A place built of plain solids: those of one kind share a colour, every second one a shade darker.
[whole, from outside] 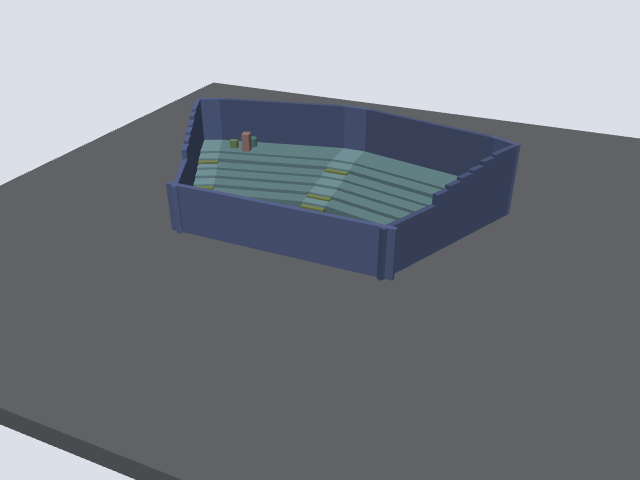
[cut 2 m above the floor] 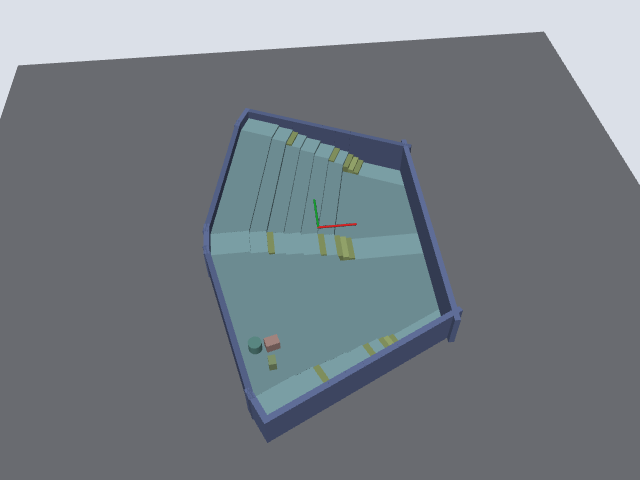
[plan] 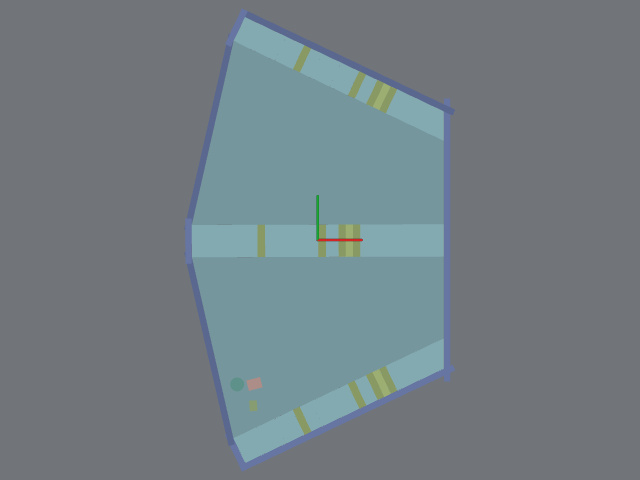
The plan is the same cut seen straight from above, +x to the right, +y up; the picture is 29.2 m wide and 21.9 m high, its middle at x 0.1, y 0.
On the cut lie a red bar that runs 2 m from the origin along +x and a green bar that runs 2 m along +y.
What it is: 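A raked hall of assembly; its floor steps down in tiers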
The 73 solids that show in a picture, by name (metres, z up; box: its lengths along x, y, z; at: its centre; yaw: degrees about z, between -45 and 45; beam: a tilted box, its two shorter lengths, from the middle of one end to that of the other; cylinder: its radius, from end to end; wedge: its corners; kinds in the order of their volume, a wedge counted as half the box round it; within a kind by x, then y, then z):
{
 "floor_1": {"wedge": [[-5.75, -0.79, -7.52], [-5.75, -0.79, 1.48], [-3.85, -9.04, -7.52], [-3.85, -9.04, 1.48], [-3.67, -0.78, -7.52], [-3.67, -0.78, 1.48], [-1.98, -8.15, -7.52], [-1.98, -8.15, 1.48]]},
 "floor_2": {"wedge": [[-5.75, 0.69, -7.52], [-5.75, 0.69, 1.48], [-3.84, 9.08, -7.52], [-3.84, 9.08, 1.48], [-3.68, 0.69, -7.52], [-3.68, 0.69, 1.48], [-1.97, 8.19, -7.52], [-1.97, 8.19, 1.48]]},
 "floor_3": {"box": [2.07, 1.48, 9.0], "at": [-4.71, -0.05, -3.02], "yaw": 0.2},
 "floor_4": {"wedge": [[-3.68, -0.78, -7.66], [-3.68, -0.78, 1.34], [-2.75, -0.78, -7.66], [-2.75, -0.78, 1.34], [-1.98, -8.15, -7.66], [-1.98, -8.15, 1.34], [-1.14, -7.76, -7.66], [-1.14, -7.76, 1.34]]},
 "floor_5": {"wedge": [[-3.68, 0.69, -7.66], [-3.68, 0.69, 1.34], [-2.75, 0.7, -7.66], [-2.75, 0.7, 1.34], [-1.97, 8.19, -7.66], [-1.97, 8.19, 1.34], [-1.14, 7.79, -7.66], [-1.14, 7.79, 1.34]]},
 "floor_6": {"box": [0.93, 1.48, 9.0], "at": [-3.22, -0.04, -3.16], "yaw": 0.2},
 "floor_7": {"wedge": [[-2.76, 0.7, -7.9], [-2.76, 0.7, 1.1], [-1.83, 0.7, -7.9], [-1.83, 0.7, 1.1], [-1.14, 7.79, -7.9], [-1.14, 7.79, 1.1], [-0.3, 7.4, -7.9], [-0.3, 7.4, 1.1]]},
 "floor_8": {"wedge": [[-2.75, -0.78, -7.9], [-2.75, -0.78, 1.1], [-1.82, -0.78, -7.9], [-1.82, -0.78, 1.1], [-1.15, -7.76, -7.9], [-1.15, -7.76, 1.1], [-0.31, -7.36, -7.9], [-0.31, -7.36, 1.1]]},
 "floor_9": {"box": [2.07, 1.25, 9.0], "at": [-2.65, -9.16, -3.02], "yaw": 25.4},
 "floor_10": {"box": [2.07, 1.21, 9.0], "at": [-2.65, 9.18, -3.02], "yaw": -25.4},
 "floor_11": {"box": [0.93, 1.48, 9.0], "at": [-2.29, -0.04, -3.4], "yaw": 0.2},
 "floor_12": {"wedge": [[-1.83, -0.78, -8.04], [-1.83, -0.78, 0.96], [-0.9, -0.78, -8.04], [-0.9, -0.78, 0.96], [-0.31, -7.36, -8.04], [-0.31, -7.36, 0.96], [0.53, -6.96, -8.04], [0.53, -6.96, 0.96]]},
 "floor_13": {"wedge": [[-1.83, 0.7, -8.04], [-1.83, 0.7, 0.96], [-0.9, 0.7, -8.04], [-0.9, 0.7, 0.96], [-0.3, 7.4, -8.04], [-0.3, 7.4, 0.96], [0.54, 7.0, -8.04], [0.54, 7.0, 0.96]]},
 "floor_14": {"box": [0.93, 1.48, 9.0], "at": [-1.37, -0.04, -3.54], "yaw": 0.2},
 "floor_15": {"box": [0.93, 1.25, 9.0], "at": [-1.29, -8.52, -3.16], "yaw": 25.4},
 "floor_16": {"box": [0.93, 1.21, 9.0], "at": [-1.29, 8.54, -3.16], "yaw": -25.4},
 "floor_17": {"wedge": [[-0.91, 0.7, -8.22], [-0.91, 0.7, 0.78], [0.02, 0.7, -8.22], [0.02, 0.7, 0.78], [0.53, 7.0, -8.22], [0.53, 7.0, 0.78], [1.37, 6.6, -8.22], [1.37, 6.6, 0.78]]},
 "floor_18": {"wedge": [[-0.9, -0.78, -8.22], [-0.9, -0.78, 0.78], [0.03, -0.77, -8.22], [0.03, -0.77, 0.78], [0.53, -6.96, -8.22], [0.53, -6.96, 0.78], [1.36, -6.57, -8.22], [1.36, -6.57, 0.78]]},
 "floor_19": {"box": [0.93, 1.25, 9.0], "at": [-0.46, -8.12, -3.4], "yaw": 25.4},
 "floor_20": {"box": [0.93, 1.21, 9.0], "at": [-0.46, 8.14, -3.4], "yaw": -25.4},
 "floor_21": {"box": [0.93, 1.48, 9.0], "at": [-0.44, -0.04, -3.72], "yaw": 0.2},
 "floor_22": {"wedge": [[0.02, -0.77, -8.42], [0.02, -0.77, 0.58], [0.95, -0.77, -8.42], [0.95, -0.77, 0.58], [1.36, -6.57, -8.42], [1.36, -6.57, 0.58], [2.2, -6.17, -8.42], [2.2, -6.17, 0.58]]},
 "floor_23": {"wedge": [[0.02, 0.7, -8.42], [0.02, 0.7, 0.58], [0.95, 0.7, -8.42], [0.95, 0.7, 0.58], [1.37, 6.6, -8.42], [1.37, 6.6, 0.58], [2.21, 6.21, -8.42], [2.21, 6.21, 0.58]]},
 "floor_24": {"box": [0.93, 1.25, 9.0], "at": [0.38, -7.73, -3.54], "yaw": 25.4},
 "floor_25": {"box": [0.93, 1.21, 9.0], "at": [0.38, 7.75, -3.54], "yaw": -25.4},
 "floor_26": {"box": [0.93, 1.48, 9.0], "at": [0.48, -0.03, -3.92], "yaw": 0.2},
 "floor_27": {"wedge": [[0.94, 0.7, -9.0], [0.94, 0.7, 0.0], [2.21, 6.21, -9.0], [2.21, 6.21, 0.0], [5.75, 0.72, -9.0], [5.75, 0.72, 0.0], [5.75, 4.52, -9.0], [5.75, 4.52, 0.0]]},
 "floor_28": {"wedge": [[0.94, 0.7, -9.0], [0.94, 0.7, 0.0], [0.95, -0.77, -9.0], [0.95, -0.77, 0.0], [5.75, -0.76, -9.0], [5.75, -0.76, 0.0], [5.75, 0.72, -9.0], [5.75, 0.72, 0.0]]},
 "floor_29": {"wedge": [[0.95, -0.77, -9.0], [0.95, -0.77, 0.0], [2.2, -6.17, -9.0], [2.2, -6.17, 0.0], [5.75, -4.48, -9.0], [5.75, -4.48, 0.0], [5.75, -0.76, -9.0], [5.75, -0.76, 0.0]]},
 "floor_30": {"box": [0.93, 1.25, 9.0], "at": [1.21, -7.33, -3.72], "yaw": 25.4},
 "floor_31": {"box": [0.93, 1.21, 9.0], "at": [1.21, 7.35, -3.72], "yaw": -25.4},
 "floor_32": {"box": [0.93, 1.25, 9.0], "at": [2.05, -6.93, -3.92], "yaw": 25.4},
 "floor_33": {"box": [0.93, 1.21, 9.0], "at": [2.05, 6.95, -3.92], "yaw": -25.4},
 "floor_34": {"wedge": [[2.2, -6.17, -9.0], [2.2, -6.17, 0.0], [2.73, -7.3, -9.0], [2.73, -7.3, 0.0], [5.75, -5.87, -9.0], [5.75, -5.87, 0.0], [5.75, -4.48, -9.0], [5.75, -4.48, 0.0]]},
 "floor_35": {"wedge": [[2.21, 6.21, -9.0], [2.21, 6.21, 0.0], [2.73, 7.3, -9.0], [2.73, 7.3, 0.0], [5.75, 4.52, -9.0], [5.75, 4.52, 0.0], [5.75, 5.87, -9.0], [5.75, 5.87, 0.0]]},
 "wall_1": {"box": [0.3, 2.07, 11.85], "at": [-5.9, -0.05, -1.6], "yaw": 0.2},
 "wall_2": {"box": [0.3, 9.06, 11.85], "at": [-4.94, -4.95, -1.6], "yaw": 12.9},
 "wall_3": {"box": [0.3, 9.2, 11.85], "at": [-4.94, 4.91, -1.6], "yaw": -12.8},
 "wall_4": {"box": [0.3, 1.84, 11.85], "at": [-3.72, -9.67, -1.6], "yaw": 25.4},
 "wall_5": {"box": [0.3, 1.8, 11.85], "at": [-3.72, 9.69, -1.6], "yaw": -25.4},
 "wall_6": {"box": [2.37, 0.3, 11.85], "at": [-2.46, 9.93, -1.6], "yaw": -25.4},
 "wall_7": {"box": [2.37, 0.3, 11.85], "at": [-2.45, -9.93, -1.6], "yaw": 25.4},
 "wall_8": {"box": [0.93, 0.3, 11.85], "at": [-0.97, 9.22, -1.74], "yaw": -25.4},
 "wall_9": {"box": [0.93, 0.3, 11.85], "at": [-0.96, -9.22, -1.74], "yaw": 25.4},
 "wall_10": {"box": [0.93, 0.3, 11.85], "at": [-0.13, -8.82, -1.98], "yaw": 25.4},
 "wall_11": {"box": [0.93, 0.3, 11.85], "at": [-0.13, 8.82, -1.98], "yaw": -25.4},
 "wall_12": {"box": [0.93, 0.3, 11.85], "at": [0.7, 8.43, -2.12], "yaw": -25.4},
 "wall_13": {"box": [0.93, 0.3, 11.85], "at": [0.71, -8.43, -2.12], "yaw": 25.4},
 "wall_14": {"box": [0.93, 0.3, 11.85], "at": [1.54, 8.03, -2.29], "yaw": -25.4},
 "wall_15": {"box": [0.93, 0.3, 11.85], "at": [1.55, -8.03, -2.29], "yaw": 25.4},
 "wall_16": {"box": [0.93, 0.3, 11.85], "at": [2.37, 7.63, -2.5], "yaw": -25.4},
 "wall_17": {"box": [0.93, 0.3, 11.85], "at": [2.38, -7.63, -2.5], "yaw": 25.4},
 "wall_18": {"box": [3.79, 0.3, 11.85], "at": [4.5, 6.62, -3.08], "yaw": -25.4},
 "wall_19": {"box": [3.78, 0.3, 11.85], "at": [4.51, -6.62, -3.08], "yaw": 25.4},
 "wall_20": {"box": [0.3, 12.92, 11.85], "at": [5.9, 0.0, -3.08]},
 "tread_1": {"box": [0.35, 1.48, 0.12], "at": [-2.58, -0.04, 1.16], "yaw": 0.2},
 "tread_2": {"box": [0.35, 1.25, 0.12], "at": [-0.72, -8.25, 1.16], "yaw": 25.4},
 "tread_3": {"box": [0.35, 1.21, 0.12], "at": [-0.72, 8.27, 1.16], "yaw": -25.4},
 "tread_4": {"box": [0.35, 1.48, 0.1], "at": [0.2, -0.04, 0.63], "yaw": 0.2},
 "tread_5": {"box": [0.33, 1.48, 0.48], "at": [1.11, -0.03, 0.19], "yaw": 0.2},
 "tread_6": {"box": [0.33, 1.48, 0.34], "at": [1.44, -0.03, 0.12], "yaw": 0.2},
 "tread_7": {"box": [0.33, 1.48, 0.19], "at": [1.77, -0.03, 0.05], "yaw": 0.2},
 "tread_8": {"box": [0.35, 1.25, 0.1], "at": [1.79, -7.06, 0.63], "yaw": 25.4},
 "tread_9": {"box": [0.35, 1.21, 0.1], "at": [1.79, 7.08, 0.63], "yaw": -25.4},
 "tread_10": {"box": [0.33, 1.25, 0.48], "at": [2.62, -6.67, 0.19], "yaw": 25.4},
 "tread_11": {"box": [0.33, 1.21, 0.48], "at": [2.62, 6.68, 0.19], "yaw": -25.4},
 "tread_12": {"box": [0.33, 1.25, 0.34], "at": [2.91, -6.52, 0.12], "yaw": 25.4},
 "tread_13": {"box": [0.33, 1.21, 0.34], "at": [2.91, 6.54, 0.12], "yaw": -25.4},
 "tread_14": {"box": [0.33, 1.25, 0.19], "at": [3.21, -6.38, 0.05], "yaw": 25.4},
 "tread_15": {"box": [0.33, 1.21, 0.19], "at": [3.21, 6.4, 0.05], "yaw": -25.4},
 "lectern_1": {"box": [0.65, 0.49, 1.15], "at": [-2.89, -6.57, 2.05], "yaw": 14.5},
 "drum_1": {"cylinder": 0.32, "from": [-3.68, -6.59, 1.48], "to": [-3.68, -6.59, 2.04]},
 "cartonstack_1": {"box": [0.35, 0.49, 0.51], "at": [-2.94, -7.56, 1.74], "yaw": 4.3}
}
